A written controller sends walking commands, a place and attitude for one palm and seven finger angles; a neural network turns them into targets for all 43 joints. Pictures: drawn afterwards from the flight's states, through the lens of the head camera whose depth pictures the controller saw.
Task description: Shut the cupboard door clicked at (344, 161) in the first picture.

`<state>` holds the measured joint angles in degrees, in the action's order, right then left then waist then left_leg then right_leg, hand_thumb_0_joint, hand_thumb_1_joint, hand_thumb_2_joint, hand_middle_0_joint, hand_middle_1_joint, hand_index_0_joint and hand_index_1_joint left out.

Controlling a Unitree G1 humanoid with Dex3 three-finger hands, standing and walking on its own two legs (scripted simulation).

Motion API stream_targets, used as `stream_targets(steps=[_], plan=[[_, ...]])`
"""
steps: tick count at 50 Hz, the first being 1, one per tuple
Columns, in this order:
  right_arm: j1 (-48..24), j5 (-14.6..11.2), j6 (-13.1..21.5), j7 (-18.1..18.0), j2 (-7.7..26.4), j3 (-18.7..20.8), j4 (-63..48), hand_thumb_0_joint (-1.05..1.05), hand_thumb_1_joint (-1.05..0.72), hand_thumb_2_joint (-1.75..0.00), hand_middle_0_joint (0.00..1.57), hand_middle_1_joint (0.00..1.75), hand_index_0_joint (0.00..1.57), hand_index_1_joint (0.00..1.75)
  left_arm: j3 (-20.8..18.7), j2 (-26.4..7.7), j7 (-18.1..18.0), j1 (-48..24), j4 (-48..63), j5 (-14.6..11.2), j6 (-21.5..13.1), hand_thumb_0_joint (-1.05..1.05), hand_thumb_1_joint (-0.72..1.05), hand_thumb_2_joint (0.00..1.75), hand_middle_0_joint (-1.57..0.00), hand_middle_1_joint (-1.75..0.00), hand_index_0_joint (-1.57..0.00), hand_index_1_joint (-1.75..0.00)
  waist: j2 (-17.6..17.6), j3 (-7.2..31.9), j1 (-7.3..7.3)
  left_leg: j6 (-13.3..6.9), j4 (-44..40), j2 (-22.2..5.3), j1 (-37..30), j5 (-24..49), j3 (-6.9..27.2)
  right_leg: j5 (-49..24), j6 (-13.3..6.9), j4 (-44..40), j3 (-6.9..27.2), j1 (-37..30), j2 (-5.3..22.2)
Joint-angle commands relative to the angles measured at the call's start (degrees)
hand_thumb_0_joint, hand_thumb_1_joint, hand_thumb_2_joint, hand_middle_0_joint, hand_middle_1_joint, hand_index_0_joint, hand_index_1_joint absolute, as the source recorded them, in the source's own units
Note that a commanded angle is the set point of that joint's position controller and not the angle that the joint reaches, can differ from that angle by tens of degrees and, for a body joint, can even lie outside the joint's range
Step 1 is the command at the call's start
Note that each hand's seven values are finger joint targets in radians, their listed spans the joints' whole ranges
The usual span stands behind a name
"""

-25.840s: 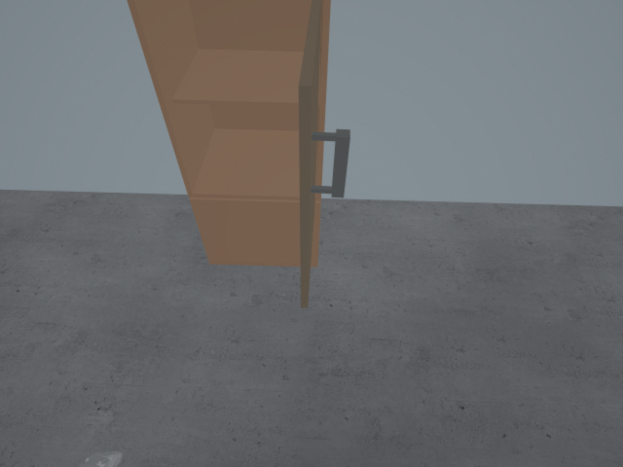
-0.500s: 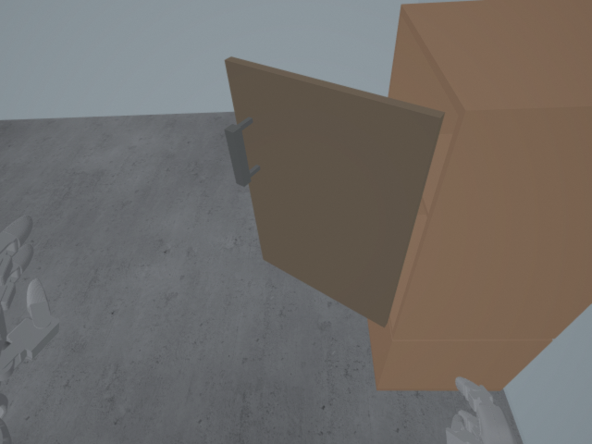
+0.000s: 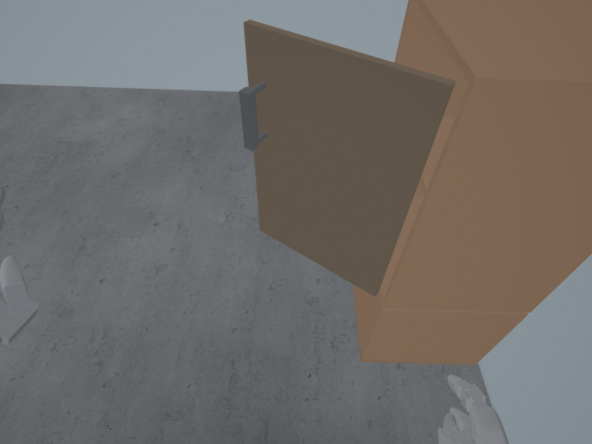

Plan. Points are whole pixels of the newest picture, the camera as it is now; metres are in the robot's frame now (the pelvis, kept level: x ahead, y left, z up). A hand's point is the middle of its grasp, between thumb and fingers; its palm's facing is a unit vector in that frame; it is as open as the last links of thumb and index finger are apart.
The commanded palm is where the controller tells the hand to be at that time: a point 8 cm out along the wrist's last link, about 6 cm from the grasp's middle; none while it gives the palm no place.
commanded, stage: step back with the hand held close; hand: left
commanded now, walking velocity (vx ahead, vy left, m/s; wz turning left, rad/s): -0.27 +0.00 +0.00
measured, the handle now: (256, 116) +0.72 +0.15 +0.06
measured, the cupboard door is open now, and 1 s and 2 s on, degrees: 56 56 56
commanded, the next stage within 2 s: stop stepping back and stand still in 0.68 s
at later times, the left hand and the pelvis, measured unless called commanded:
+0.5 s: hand out of the picture +0.12 +0.27 +0.17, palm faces +0.48 -0.73 -0.49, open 7.4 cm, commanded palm +0.05 +0.30 +0.19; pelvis -0.07 -0.01 -0.01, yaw +4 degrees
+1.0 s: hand out of the picture +0.02 +0.28 +0.18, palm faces +0.45 -0.80 -0.40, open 7.4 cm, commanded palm -0.03 +0.32 +0.19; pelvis -0.17 +0.01 +0.00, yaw +1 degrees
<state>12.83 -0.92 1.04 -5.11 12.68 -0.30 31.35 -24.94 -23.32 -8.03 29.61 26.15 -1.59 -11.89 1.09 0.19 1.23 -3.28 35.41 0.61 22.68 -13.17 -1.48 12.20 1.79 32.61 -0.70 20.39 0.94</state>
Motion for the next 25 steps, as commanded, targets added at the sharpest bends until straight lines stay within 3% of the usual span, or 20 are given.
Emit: stream_targets(steps=[1,2,3,5,8,11,14,16,17,19,21,22,23,25], plan=[[-4.65,0.40,4.30,-0.47,8.57,3.73,-8.27,0.00,-0.90,-0.90,0.20,0.30,0.20,0.30,-6.55,-10.62,-1.38,-5.35,12.75,0.40,-4.79,0.00,0.90,0.90,-0.20,-0.30,-0.20,-0.30,2.30,3.11,-1.29,-2.34,-13.61,-6.32,18.84,-25.11,8.16,3.61,-2.01,-1.19,7.39,-15.66,0.87],[-4.37,0.41,4.59,-0.31,8.37,3.78,-7.99,0.00,-0.90,-0.90,0.20,0.30,0.20,0.30,-6.20,-10.53,-1.51,-5.88,13.46,0.44,-5.13,0.00,0.90,0.90,-0.20,-0.30,-0.20,-0.30,1.01,3.26,-1.46,-1.79,-11.47,-5.31,16.56,-24.12,7.56,6.38,-2.59,-3.64,8.66,-12.77,1.86],[-4.53,0.81,4.83,-0.30,8.68,3.93,-7.56,0.00,-0.90,-0.90,0.20,0.30,0.20,0.30,-7.91,-12.59,-1.67,-6.12,14.06,0.49,-5.37,0.00,0.90,0.90,-0.20,-0.30,-0.20,-0.30,0.31,3.16,-1.41,-1.22,-10.00,-4.62,13.95,-22.31,7.17,8.53,-3.14,-5.93,9.91,-9.86,2.80],[-4.20,0.93,5.06,0.01,7.46,3.40,-6.97,0.00,-0.90,-0.90,0.20,0.30,0.20,0.30,-6.77,-11.74,-2.01,-5.82,14.15,-0.06,-5.80,0.00,0.90,0.90,-0.20,-0.30,-0.20,-0.30,-1.74,3.10,-1.70,0.14,-6.78,-2.91,8.79,-16.78,5.73,10.36,-4.20,-9.76,11.08,-4.14,5.03],[-4.15,1.01,5.00,0.20,7.63,3.63,-6.05,0.00,-0.90,-0.90,0.20,0.30,0.20,0.30,-8.20,-13.25,-2.65,-3.82,12.98,-0.31,-6.37,0.00,0.90,0.90,-0.20,-0.30,-0.20,-0.30,-1.49,3.34,-1.93,0.71,-6.33,-2.63,5.74,-14.56,5.44,11.94,-4.42,-12.20,10.36,-1.23,5.52],[-4.53,0.71,5.17,0.17,8.01,3.51,-6.41,0.00,-0.90,-0.90,0.20,0.30,0.20,0.30,-8.16,-12.32,-2.66,-2.35,12.84,-0.18,-7.32,0.00,0.90,0.90,-0.20,-0.30,-0.20,-0.30,2.57,4.06,-1.91,-0.75,-12.99,-5.49,11.36,-18.60,8.36,9.16,-2.38,-7.13,6.05,-7.50,1.57],[-5.56,0.55,6.13,-0.21,8.99,3.83,-7.05,0.00,-0.90,-0.90,0.20,0.30,0.20,0.30,-9.32,-11.51,-2.23,-0.85,12.46,0.66,-7.91,0.00,0.90,0.90,-0.20,-0.30,-0.20,-0.30,11.30,5.14,-1.07,-4.08,-24.42,-12.84,26.07,-28.84,16.01,-0.46,-0.44,9.28,1.70,-22.67,-4.93],[-5.81,0.69,6.77,-0.12,9.11,4.50,-7.01,0.00,-0.90,-0.90,0.20,0.30,0.20,0.30,-10.19,-12.05,-1.50,0.13,12.70,0.82,-8.17,0.00,0.90,0.90,-0.20,-0.30,-0.20,-0.30,10.85,6.38,-0.74,-5.05,-22.82,-14.46,27.15,-27.77,16.52,-3.41,-0.41,11.97,2.94,-24.89,-5.89],[-6.29,0.75,7.05,-0.02,9.49,4.78,-7.14,0.00,-0.90,-0.90,0.20,0.30,0.20,0.30,-10.65,-12.15,-1.16,0.56,11.98,1.14,-8.28,0.00,0.90,0.90,-0.20,-0.30,-0.20,-0.30,11.10,5.01,-0.66,-5.44,-23.18,-15.23,30.60,-32.09,16.54,-0.46,-0.29,13.01,3.32,-26.23,-6.52],[-6.61,1.00,7.37,0.09,8.81,4.49,-6.92,0.00,-0.90,-0.90,0.20,0.30,0.20,0.30,-10.44,-12.00,-0.65,1.39,11.93,0.45,-8.44,0.00,0.90,0.90,-0.20,-0.30,-0.20,-0.30,7.94,3.66,-0.85,-4.48,-21.01,-14.20,26.81,-28.05,14.91,-1.19,-0.91,9.53,4.06,-22.28,-6.09],[-5.97,0.93,7.86,0.36,7.84,4.25,-5.94,0.00,-0.90,-0.90,0.20,0.30,0.20,0.30,-10.10,-12.27,-0.46,1.39,14.37,-0.80,-8.99,0.00,0.90,0.90,-0.20,-0.30,-0.20,-0.30,5.49,6.06,-1.35,-2.15,-15.41,-10.51,15.39,-19.30,10.13,-4.11,-2.25,2.95,7.96,-14.02,-3.40],[-5.23,0.97,7.96,0.37,6.95,4.07,-5.28,0.00,-0.90,-0.90,0.20,0.30,0.20,0.30,-9.78,-12.65,-0.71,0.72,15.30,-1.29,-9.23,0.00,0.90,0.90,-0.20,-0.30,-0.20,-0.30,3.47,7.79,-1.74,-0.48,-11.71,-7.97,8.15,-13.04,6.67,-7.68,-3.00,-1.18,10.84,-8.84,-0.81],[-4.53,0.93,8.01,0.48,6.61,4.33,-4.33,0.00,-0.90,-0.90,0.20,0.30,0.20,0.30,-9.49,-13.26,-0.88,-1.10,17.30,-1.13,-9.32,0.00,0.90,0.90,-0.20,-0.30,-0.20,-0.30,1.10,10.61,-2.04,0.95,-7.61,-5.72,3.13,-11.49,3.78,-7.41,-3.35,-4.04,13.52,-5.65,1.70],[-5.06,0.73,7.56,0.67,5.36,4.23,-4.09,0.00,-0.90,-0.90,0.20,0.30,0.20,0.30,-7.72,-13.70,-1.56,-2.69,17.86,-1.21,-8.78,0.00,0.90,0.90,-0.20,-0.30,-0.20,-0.30,-4.30,10.54,-2.46,3.38,0.85,-2.43,-5.24,-6.84,0.30,-3.50,-5.19,-11.98,18.70,3.76,7.74]])
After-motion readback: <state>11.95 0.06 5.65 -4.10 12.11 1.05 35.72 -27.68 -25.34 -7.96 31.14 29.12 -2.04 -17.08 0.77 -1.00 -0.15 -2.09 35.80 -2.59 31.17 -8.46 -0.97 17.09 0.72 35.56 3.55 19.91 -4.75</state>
